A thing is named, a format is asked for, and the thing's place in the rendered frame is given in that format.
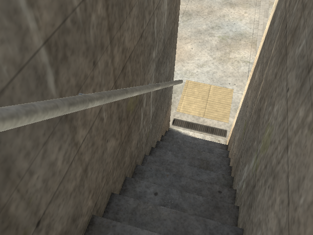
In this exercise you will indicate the stairs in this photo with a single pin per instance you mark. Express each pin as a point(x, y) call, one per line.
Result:
point(183, 187)

